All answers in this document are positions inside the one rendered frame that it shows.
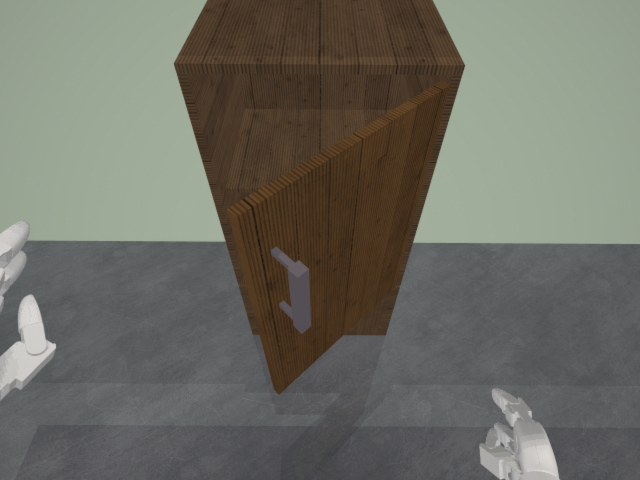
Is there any handle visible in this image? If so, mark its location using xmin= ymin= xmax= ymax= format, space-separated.
xmin=271 ymin=246 xmax=311 ymax=334

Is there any left robot hand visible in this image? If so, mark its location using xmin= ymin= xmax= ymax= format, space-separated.
xmin=0 ymin=220 xmax=56 ymax=401

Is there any right robot hand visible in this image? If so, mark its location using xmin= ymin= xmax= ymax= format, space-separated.
xmin=479 ymin=388 xmax=559 ymax=480

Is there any cupboard door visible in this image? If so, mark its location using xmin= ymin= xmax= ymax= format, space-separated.
xmin=227 ymin=81 xmax=451 ymax=395

